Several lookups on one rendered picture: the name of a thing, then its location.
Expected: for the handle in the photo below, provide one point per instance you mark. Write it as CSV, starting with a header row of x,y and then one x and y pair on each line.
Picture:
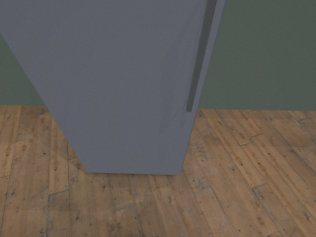
x,y
202,44

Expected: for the fridge door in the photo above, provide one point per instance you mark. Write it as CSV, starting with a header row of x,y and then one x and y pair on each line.
x,y
115,75

